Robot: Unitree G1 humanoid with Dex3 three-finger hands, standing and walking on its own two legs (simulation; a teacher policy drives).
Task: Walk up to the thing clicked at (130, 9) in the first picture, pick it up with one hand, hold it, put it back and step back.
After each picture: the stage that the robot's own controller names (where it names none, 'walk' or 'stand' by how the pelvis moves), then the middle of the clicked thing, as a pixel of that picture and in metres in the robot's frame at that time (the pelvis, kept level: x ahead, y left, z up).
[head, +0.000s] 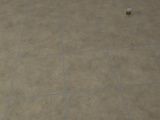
stand; (128, 12) +2.02 -0.63 -0.72
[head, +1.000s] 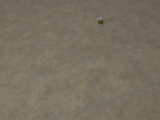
walk; (100, 21) +1.95 -0.10 -0.69
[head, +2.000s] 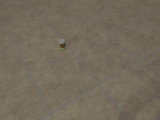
walk; (62, 44) +1.33 +0.30 -0.72
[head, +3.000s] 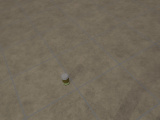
walk; (65, 79) +0.88 +0.28 -0.72
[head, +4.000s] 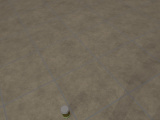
walk; (65, 112) +0.57 +0.24 -0.72
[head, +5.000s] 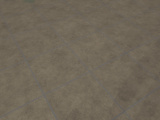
stand; out of the picture +0.41 +0.21 -0.71
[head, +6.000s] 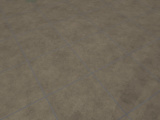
stand; out of the picture +0.38 +0.20 -0.73
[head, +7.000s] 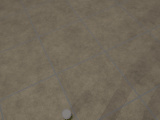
stand; (67, 115) +0.39 +0.18 -0.68
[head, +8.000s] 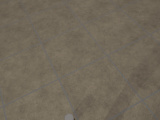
walk; out of the picture +0.38 +0.20 -0.69
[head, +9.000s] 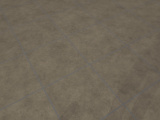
walk; out of the picture +0.42 +0.21 -0.70
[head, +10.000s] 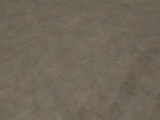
walk; out of the picture +0.37 +0.26 -0.71
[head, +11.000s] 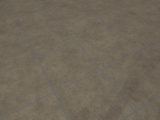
walk; out of the picture +0.40 +0.20 -0.71
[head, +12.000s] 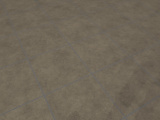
stand; out of the picture +0.37 +0.21 -0.70
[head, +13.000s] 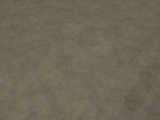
stand; out of the picture +0.34 +0.21 -0.72
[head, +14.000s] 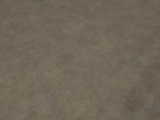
stand; out of the picture +0.33 +0.22 -0.72
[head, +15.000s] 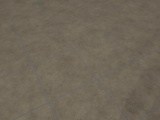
stand; out of the picture +0.33 +0.21 -0.73
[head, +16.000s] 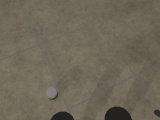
go down; (52, 94) +0.40 +0.19 -0.52
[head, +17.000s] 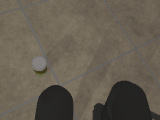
go down; (40, 66) +0.46 +0.18 -0.33
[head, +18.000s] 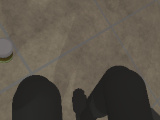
close in; (3, 51) +0.45 +0.20 -0.26
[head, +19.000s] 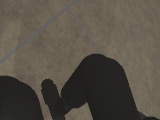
close; out of the picture +0.45 +0.24 -0.24
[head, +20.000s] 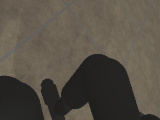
lift; out of the picture +0.44 +0.24 -0.24
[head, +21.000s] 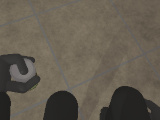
lift; (25, 75) +0.35 +0.21 -0.07
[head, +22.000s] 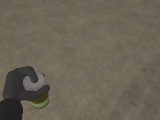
hold; (37, 91) +0.33 +0.18 +0.02
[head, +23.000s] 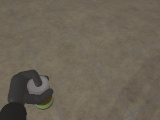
hold; (41, 93) +0.33 +0.16 -0.01
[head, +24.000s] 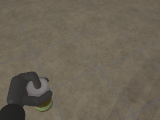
hold; (40, 95) +0.32 +0.17 -0.01
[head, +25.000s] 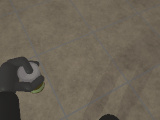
crouch; (32, 78) +0.38 +0.18 -0.07
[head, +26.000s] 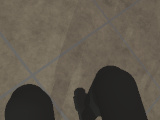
lower; out of the picture +0.51 +0.23 -0.13
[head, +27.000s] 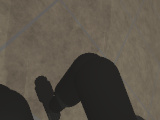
lower; out of the picture +0.47 +0.26 -0.25
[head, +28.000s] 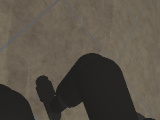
lower; out of the picture +0.47 +0.26 -0.25
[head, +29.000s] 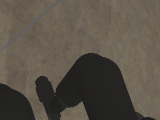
lower; out of the picture +0.47 +0.25 -0.25
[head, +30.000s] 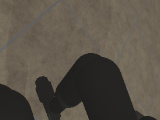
lower; out of the picture +0.47 +0.25 -0.25
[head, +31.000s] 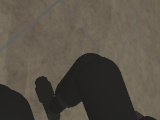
open; out of the picture +0.47 +0.25 -0.25
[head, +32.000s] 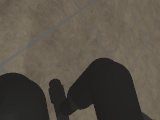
stand; out of the picture +0.47 +0.24 -0.25
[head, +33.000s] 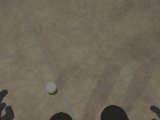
walk; (51, 89) +0.44 +0.17 -0.52
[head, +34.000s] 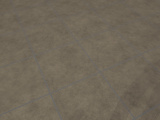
stand; out of the picture +0.38 +0.18 -0.67
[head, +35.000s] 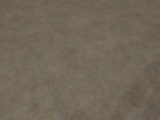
stand; out of the picture +0.38 +0.17 -0.67
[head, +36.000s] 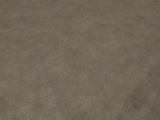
stand; out of the picture +0.39 +0.18 -0.70
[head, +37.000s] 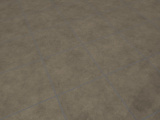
stand; out of the picture +0.38 +0.19 -0.72
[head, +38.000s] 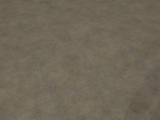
stand; out of the picture +0.37 +0.19 -0.73
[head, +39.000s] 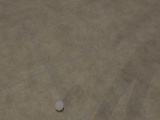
walk; (59, 107) +0.46 +0.13 -0.71
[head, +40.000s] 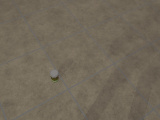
walk; (54, 76) +0.71 +0.22 -0.71
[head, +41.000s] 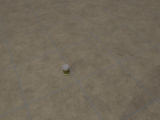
stand; (66, 70) +1.00 +0.26 -0.70
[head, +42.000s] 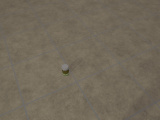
stand; (65, 70) +0.97 +0.20 -0.72
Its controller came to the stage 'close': yes
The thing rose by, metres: 0.70
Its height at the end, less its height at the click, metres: +0.00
